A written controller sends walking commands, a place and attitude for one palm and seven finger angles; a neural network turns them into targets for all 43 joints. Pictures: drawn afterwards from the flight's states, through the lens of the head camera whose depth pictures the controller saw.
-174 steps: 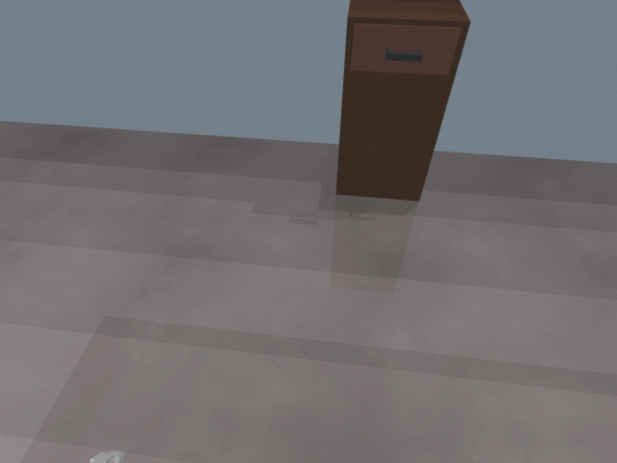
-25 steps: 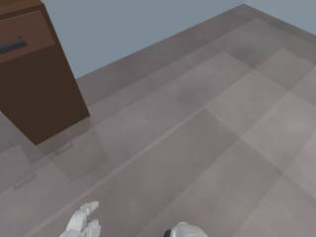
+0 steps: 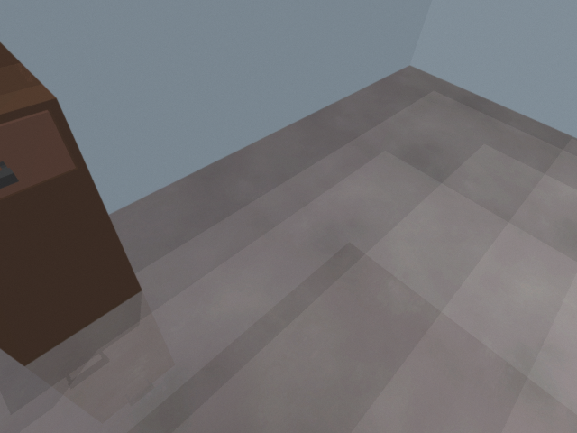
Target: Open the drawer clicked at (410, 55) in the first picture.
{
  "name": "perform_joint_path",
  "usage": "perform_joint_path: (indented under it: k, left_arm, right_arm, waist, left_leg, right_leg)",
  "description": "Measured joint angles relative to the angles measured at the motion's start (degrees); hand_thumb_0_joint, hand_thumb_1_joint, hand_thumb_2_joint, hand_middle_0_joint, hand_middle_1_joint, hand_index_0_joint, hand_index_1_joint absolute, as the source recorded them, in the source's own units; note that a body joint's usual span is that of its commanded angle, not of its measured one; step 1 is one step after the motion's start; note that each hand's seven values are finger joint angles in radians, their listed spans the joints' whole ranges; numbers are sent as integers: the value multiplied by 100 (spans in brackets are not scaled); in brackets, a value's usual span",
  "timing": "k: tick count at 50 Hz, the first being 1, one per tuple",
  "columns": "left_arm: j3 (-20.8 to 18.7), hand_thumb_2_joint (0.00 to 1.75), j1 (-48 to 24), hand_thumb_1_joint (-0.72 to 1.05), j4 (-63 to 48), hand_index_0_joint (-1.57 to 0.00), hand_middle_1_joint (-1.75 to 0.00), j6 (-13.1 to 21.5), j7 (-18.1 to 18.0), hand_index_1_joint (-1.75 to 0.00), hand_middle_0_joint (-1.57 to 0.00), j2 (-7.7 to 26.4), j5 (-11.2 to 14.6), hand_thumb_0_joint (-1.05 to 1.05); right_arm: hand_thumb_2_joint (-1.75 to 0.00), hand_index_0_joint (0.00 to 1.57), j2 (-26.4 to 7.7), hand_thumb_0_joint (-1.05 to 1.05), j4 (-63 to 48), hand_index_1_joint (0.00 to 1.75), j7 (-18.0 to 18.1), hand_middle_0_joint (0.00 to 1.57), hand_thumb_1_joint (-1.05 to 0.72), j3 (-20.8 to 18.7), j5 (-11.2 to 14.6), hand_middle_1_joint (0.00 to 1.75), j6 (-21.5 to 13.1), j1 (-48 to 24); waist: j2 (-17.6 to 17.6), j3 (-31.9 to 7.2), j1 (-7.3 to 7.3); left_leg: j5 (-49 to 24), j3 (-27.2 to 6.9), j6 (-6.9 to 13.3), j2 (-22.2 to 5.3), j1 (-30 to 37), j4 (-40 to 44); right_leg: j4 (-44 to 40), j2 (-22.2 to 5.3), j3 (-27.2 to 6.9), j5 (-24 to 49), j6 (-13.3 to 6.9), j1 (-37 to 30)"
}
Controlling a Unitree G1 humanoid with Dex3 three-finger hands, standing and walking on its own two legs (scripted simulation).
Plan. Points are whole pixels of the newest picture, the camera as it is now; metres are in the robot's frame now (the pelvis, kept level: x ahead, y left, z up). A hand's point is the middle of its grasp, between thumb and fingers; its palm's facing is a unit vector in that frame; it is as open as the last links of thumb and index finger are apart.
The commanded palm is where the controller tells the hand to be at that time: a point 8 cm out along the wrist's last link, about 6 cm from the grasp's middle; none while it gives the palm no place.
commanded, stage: walk to a spot facing it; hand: left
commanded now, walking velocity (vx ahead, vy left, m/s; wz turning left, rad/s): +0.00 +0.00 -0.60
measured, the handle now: out of the picture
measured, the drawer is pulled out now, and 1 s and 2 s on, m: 0.00 0.00 0.00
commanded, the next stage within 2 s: turn to face it in 0.10 s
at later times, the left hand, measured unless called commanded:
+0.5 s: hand (244, 348) +0.29 +0.09 -0.16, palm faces -0.10 -0.98 -0.18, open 7.4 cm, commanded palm none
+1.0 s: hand (158, 412) +0.18 +0.21 -0.17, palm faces +0.27 -0.92 -0.28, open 7.4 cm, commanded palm none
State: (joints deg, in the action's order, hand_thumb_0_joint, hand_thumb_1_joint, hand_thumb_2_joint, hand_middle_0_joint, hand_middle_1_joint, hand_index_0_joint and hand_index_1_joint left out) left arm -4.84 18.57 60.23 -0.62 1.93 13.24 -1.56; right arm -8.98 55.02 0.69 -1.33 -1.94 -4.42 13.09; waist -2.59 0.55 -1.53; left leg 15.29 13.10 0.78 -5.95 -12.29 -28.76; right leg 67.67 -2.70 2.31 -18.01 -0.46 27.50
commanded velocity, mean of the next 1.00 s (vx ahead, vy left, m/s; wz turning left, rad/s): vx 0.00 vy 0.00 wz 0.40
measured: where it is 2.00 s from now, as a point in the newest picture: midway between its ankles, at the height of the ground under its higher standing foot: outside the picture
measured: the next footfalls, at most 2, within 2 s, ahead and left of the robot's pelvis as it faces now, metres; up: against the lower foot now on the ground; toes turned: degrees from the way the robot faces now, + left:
right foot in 0.30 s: +0.24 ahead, -0.16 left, +0.00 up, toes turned -17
left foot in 0.70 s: +0.21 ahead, +0.08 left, +0.00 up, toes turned +14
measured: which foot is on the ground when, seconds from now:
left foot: down 0.00-0.30, up 0.32-0.68, down 0.70-1.00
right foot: up 0.00-0.28, down 0.30-0.70, up 0.72-1.00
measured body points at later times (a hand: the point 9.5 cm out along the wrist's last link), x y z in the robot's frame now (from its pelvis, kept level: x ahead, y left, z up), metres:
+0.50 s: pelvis +0.14 -0.05 -0.01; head +0.16 -0.06 +0.44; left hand +0.30 +0.15 -0.15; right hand +0.10 -0.27 -0.18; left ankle +0.11 +0.08 -0.67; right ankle +0.20 -0.15 -0.74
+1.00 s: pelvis +0.16 -0.03 +0.00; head +0.19 +0.00 +0.45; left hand +0.16 +0.26 -0.15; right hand +0.26 -0.26 -0.14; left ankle +0.17 +0.07 -0.74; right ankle +0.17 -0.19 -0.68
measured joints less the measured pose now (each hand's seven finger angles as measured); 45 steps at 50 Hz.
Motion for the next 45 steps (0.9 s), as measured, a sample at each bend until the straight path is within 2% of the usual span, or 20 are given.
perform_joint_path:
  k: [4, 8, 12, 14, 15, 16, 18, 20, 22, 25, 28, 32, 34, 35, 37, 38, 40, 42, 45]
  left_arm:
    - [-30, 89, -184, 91, -191, -20, -30, -64, 21, -30, -19, -114, -8, 1]
    - [-26, 89, -509, 91, -321, -20, -30, -142, 34, -30, -19, -207, 9, 1]
    - [7, 89, -873, 91, -441, -20, -30, -121, 25, -30, -19, -247, 16, 1]
    - [60, 89, -1012, 91, -498, -20, -30, -6, -9, -30, -19, -236, -1, 1]
    - [95, 89, -1048, 91, -529, -20, -30, 100, -34, -30, -19, -193, -17, 1]
    - [108, 89, -1137, 91, -511, -20, -30, 210, -82, -30, -19, -208, -11, 1]
    - [193, 89, -1311, 91, -473, -20, -30, 317, -163, -30, -19, -300, 43, 1]
    - [271, 89, -1408, 91, -450, -20, -30, 312, -232, -30, -19, -377, 59, 0]
    - [322, 89, -1469, 91, -430, -20, -30, 258, -289, -30, -20, -460, 60, 0]
    - [363, 89, -1507, 90, -444, -20, -30, 151, -331, -30, -20, -565, 53, 0]
    - [366, 89, -1486, 90, -500, -20, -30, 63, -342, -30, -20, -621, 34, 0]
    - [304, 89, -1380, 90, -587, -21, -30, -2, -343, -30, -20, -567, 10, 0]
    - [255, 89, -1273, 90, -633, -21, -30, -46, -335, -30, -20, -487, 34, 0]
    - [222, 89, -1207, 90, -660, -21, -30, -86, -323, -30, -20, -433, 59, 0]
    - [129, 89, -1105, 90, -667, -21, -30, -218, -307, -30, -20, -264, 68, 1]
    - [84, 89, -1063, 90, -642, -20, -30, -270, -298, -30, -20, -185, 55, 1]
    - [2, 89, -985, 90, -588, -20, -30, -294, -269, -30, -20, -44, 40, 1]
    - [-44, 89, -897, 90, -560, -20, -30, -268, -253, -30, -20, 70, 46, 1]
    - [-68, 89, -779, 91, -553, -20, -30, -255, -264, -30, -19, 189, 74, 1]
  right_arm:
    - [-90, 20, 45, 0, 247, 30, 98, 20, -94, -65, 54, 30, 16, 358]
    - [-90, 20, 55, 0, 455, 30, 81, 20, -94, -85, 46, 30, 110, 622]
    - [-90, 20, 49, 0, 567, 30, 66, 20, -92, -139, 32, 30, 218, 781]
    - [-90, 20, 37, 0, 642, 30, 59, 20, -92, -152, 46, 30, 257, 904]
    - [-90, 20, 62, 0, 692, 30, 45, 20, -92, -146, 72, 30, 279, 1007]
    - [-90, 20, 50, 0, 758, 30, 38, 20, -92, -140, 107, 30, 325, 1008]
    - [-90, 20, 2, 0, 826, 30, 75, 20, -91, -127, 157, 29, 457, 888]
    - [-90, 20, 9, 1, 832, 29, 93, 20, -91, -110, 154, 29, 541, 769]
    - [-90, 20, 34, 1, 783, 29, 82, 20, -91, -103, 136, 29, 597, 643]
    - [-90, 20, 81, 0, 609, 29, 35, 20, -91, -102, 113, 29, 668, 480]
    - [-90, 20, 111, 0, 423, 29, -34, 20, -91, -120, 96, 29, 717, 338]
    - [-90, 20, 34, 1, 226, 30, -79, 20, -93, -174, 66, 29, 742, 194]
    - [-90, 20, -57, 1, 95, 30, -112, 20, -93, -199, 57, 29, 701, 181]
    - [-90, 20, -105, 1, 31, 30, -122, 20, -93, -219, 42, 29, 666, 182]
    - [-90, 20, -124, 1, -58, 30, -114, 20, -93, -231, -1, 29, 618, 122]
    - [-90, 20, -129, 1, -85, 30, -95, 20, -92, -228, -5, 29, 591, 111]
    - [-90, 20, -136, 1, -98, 30, -48, 20, -92, -208, 3, 29, 555, 111]
    - [-90, 20, -150, 0, -87, 30, -16, 20, -92, -183, 24, 29, 532, 121]
    - [-90, 20, -188, 0, -86, 30, -4, 20, -91, -165, 48, 29, 518, 117]
  waist:
    - [7, 44, 27]
    - [64, 211, 139]
    - [159, 443, 342]
    - [232, 505, 440]
    - [179, 468, 476]
    - [226, 481, 469]
    - [403, 570, 521]
    - [457, 549, 551]
    - [469, 472, 564]
    - [427, 328, 579]
    - [340, 227, 539]
    - [190, 188, 435]
    - [145, 177, 394]
    - [132, 155, 393]
    - [35, 190, 397]
    - [22, 200, 406]
    - [6, 218, 385]
    - [7, 221, 336]
    - [70, 209, 279]
  left_leg:
    - [28, 277, -55, 3, 504, 489]
    - [234, 523, -175, -82, 860, 598]
    - [659, 766, -381, -254, 1063, 273]
    - [1000, 781, -500, -409, 1050, -194]
    - [1167, 710, -507, -452, 903, -668]
    - [1380, 413, -467, -488, 611, -1380]
    - [1695, -415, -378, -343, -4, -2666]
    - [1635, -830, -347, -170, -497, -3422]
    - [1420, -950, -349, -99, -875, -3635]
    - [1146, -872, -369, -70, -1248, -3448]
    - [1034, -698, -366, -57, -1357, -3039]
    - [928, -526, -334, -33, -1152, -2133]
    - [550, -489, -303, -9, -878, -1362]
    - [408, -545, -180, 33, -870, -1170]
    - [457, -589, 90, 151, -1028, -1346]
    - [448, -624, 166, 197, -1043, -1303]
    - [285, -695, 209, 300, -953, -994]
    - [61, -763, 216, 402, -803, -596]
    - [-196, -903, 235, 510, -620, -130]
  right_leg:
    - [-62, -237, 66, 496, 167, 610]
    - [-1086, -331, 291, 651, 253, 727]
    - [-2323, -212, 509, 655, 152, 437]
    - [-2992, -89, 607, 925, 59, 50]
    - [-3274, -111, 627, 1217, -55, -180]
    - [-3108, -84, 653, 940, -196, -154]
    - [-2827, -25, 764, 506, -341, -197]
    - [-2943, -31, 868, 426, -322, -397]
    - [-3195, -48, 981, 493, -297, -607]
    - [-3507, -129, 1169, 573, -286, -830]
    - [-3644, -245, 1355, 586, -220, -965]
    - [-3480, -447, 1596, 461, -98, -980]
    - [-3164, -574, 1701, 292, -8, -877]
    - [-2903, -639, 1708, 106, 68, -751]
    - [-1987, -568, 1209, -750, 255, -329]
    - [-1430, -464, 912, -886, 304, -101]
    - [-603, -312, 489, -697, 388, 215]
    - [-284, -248, 253, -442, 467, 327]
    - [-390, -208, 61, -337, 563, 252]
